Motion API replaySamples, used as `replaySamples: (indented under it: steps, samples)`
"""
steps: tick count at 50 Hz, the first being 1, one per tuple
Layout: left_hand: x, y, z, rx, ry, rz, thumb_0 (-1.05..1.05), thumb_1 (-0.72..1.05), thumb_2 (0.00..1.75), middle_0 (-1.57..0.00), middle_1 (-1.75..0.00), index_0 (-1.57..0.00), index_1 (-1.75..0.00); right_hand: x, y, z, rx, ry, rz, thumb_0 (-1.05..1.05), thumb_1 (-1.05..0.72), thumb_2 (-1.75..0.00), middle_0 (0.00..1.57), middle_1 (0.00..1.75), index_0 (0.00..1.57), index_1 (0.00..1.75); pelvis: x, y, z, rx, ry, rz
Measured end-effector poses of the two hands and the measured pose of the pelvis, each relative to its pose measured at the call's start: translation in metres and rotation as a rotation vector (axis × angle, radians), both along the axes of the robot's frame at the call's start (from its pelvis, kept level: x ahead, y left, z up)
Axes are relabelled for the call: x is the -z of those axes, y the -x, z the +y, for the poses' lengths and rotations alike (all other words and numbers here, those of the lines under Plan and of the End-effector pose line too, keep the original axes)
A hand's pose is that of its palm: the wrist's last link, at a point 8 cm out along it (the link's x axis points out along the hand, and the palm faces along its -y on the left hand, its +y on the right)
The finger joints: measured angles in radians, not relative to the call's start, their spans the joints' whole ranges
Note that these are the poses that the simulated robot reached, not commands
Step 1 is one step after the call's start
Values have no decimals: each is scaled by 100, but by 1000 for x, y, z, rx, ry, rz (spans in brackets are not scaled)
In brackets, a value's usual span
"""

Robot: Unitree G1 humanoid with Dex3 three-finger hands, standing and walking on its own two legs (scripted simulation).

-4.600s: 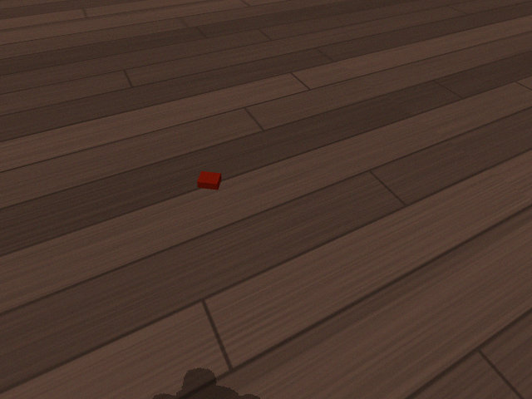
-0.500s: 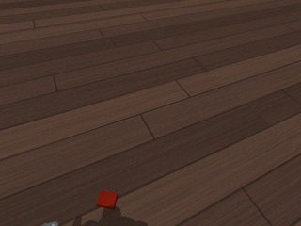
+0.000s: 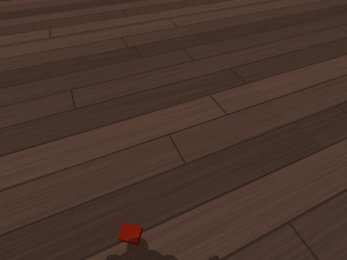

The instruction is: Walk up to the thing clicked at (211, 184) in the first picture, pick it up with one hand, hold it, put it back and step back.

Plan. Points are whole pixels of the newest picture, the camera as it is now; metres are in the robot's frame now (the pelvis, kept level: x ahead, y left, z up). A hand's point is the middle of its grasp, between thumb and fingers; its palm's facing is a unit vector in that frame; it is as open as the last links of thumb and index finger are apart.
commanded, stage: walk up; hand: left
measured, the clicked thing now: (130, 233) +0.40 +0.24 -0.76
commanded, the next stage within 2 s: stand in 0.60 s
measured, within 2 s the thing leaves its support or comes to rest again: neither
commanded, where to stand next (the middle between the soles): +0.02 +0.00 m, yaw +0 degrees
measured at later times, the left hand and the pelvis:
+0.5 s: hand out of the picture +0.09 +0.24 -0.16, palm faces -0.01 -0.94 -0.34, open 7.3 cm; pelvis +0.00 -0.01 +0.00, yaw +0 degrees
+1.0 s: hand out of the picture +0.08 +0.24 -0.16, palm faces -0.02 -0.94 -0.34, open 7.3 cm; pelvis +0.00 -0.01 +0.00, yaw +0 degrees
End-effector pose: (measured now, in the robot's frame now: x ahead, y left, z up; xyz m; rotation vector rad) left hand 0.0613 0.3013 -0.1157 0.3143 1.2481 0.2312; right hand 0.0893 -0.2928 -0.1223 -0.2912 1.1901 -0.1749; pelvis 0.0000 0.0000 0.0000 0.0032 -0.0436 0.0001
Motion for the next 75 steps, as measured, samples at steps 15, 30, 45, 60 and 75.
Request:
replaySamples:
  steps: [15,30,45,60,75]
  samples:
    - [2,-5,-13,5,13,-4,0,91,90,-20,-30,-21,-30,1,11,-9,21,4,40,1,-90,-90,21,30,20,30,-1,-3,-7,-3,3,2]
    - [2,-25,-17,27,21,-42,0,91,90,-20,-30,-21,-30,-1,21,-15,41,20,51,1,-90,-90,21,30,20,29,-1,-6,-8,0,4,3]
    - [2,-18,-19,29,19,-21,0,91,90,-20,-30,-21,-30,-1,16,-13,22,14,45,1,-90,-90,21,30,20,30,-1,-4,-12,-2,0,8]
    - [1,-7,-23,21,10,-14,0,91,90,-20,-30,-21,-30,-1,13,-20,13,13,31,1,-90,-90,21,30,20,30,-1,-3,-18,-4,-1,3]
    - [2,-3,-27,19,10,1,0,91,90,-20,-30,-21,-30,2,26,-26,16,13,70,1,-90,-90,21,30,20,29,-1,-3,-23,-6,0,8]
